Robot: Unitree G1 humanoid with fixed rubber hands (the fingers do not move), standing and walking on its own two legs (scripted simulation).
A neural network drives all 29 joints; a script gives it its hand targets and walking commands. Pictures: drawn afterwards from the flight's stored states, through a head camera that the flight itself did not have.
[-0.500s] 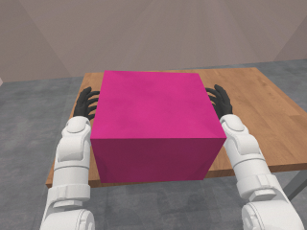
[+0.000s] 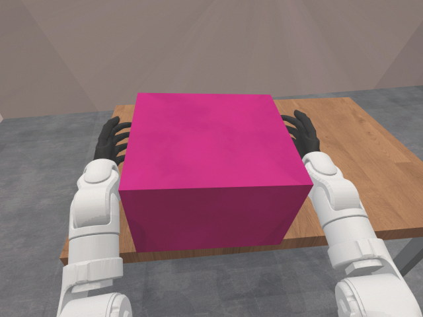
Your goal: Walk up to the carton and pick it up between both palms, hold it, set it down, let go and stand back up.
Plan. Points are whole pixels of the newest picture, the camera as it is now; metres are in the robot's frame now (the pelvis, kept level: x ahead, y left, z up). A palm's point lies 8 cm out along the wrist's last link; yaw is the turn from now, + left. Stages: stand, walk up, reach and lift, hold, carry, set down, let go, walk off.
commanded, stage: hold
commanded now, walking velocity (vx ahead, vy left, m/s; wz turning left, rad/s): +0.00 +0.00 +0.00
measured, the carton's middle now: (208, 168) +0.36 +0.00 +0.14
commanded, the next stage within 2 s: none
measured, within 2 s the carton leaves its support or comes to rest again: neither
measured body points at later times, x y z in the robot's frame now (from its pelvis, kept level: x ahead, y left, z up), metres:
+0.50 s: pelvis -0.01 +0.00 +0.00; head -0.06 +0.02 +0.45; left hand +0.37 +0.18 +0.19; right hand +0.37 -0.18 +0.19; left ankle +0.03 +0.11 -0.75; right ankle +0.00 -0.11 -0.75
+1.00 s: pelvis +0.00 +0.00 +0.00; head -0.04 +0.02 +0.45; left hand +0.37 +0.18 +0.19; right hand +0.37 -0.18 +0.19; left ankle +0.03 +0.11 -0.75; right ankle +0.00 -0.11 -0.75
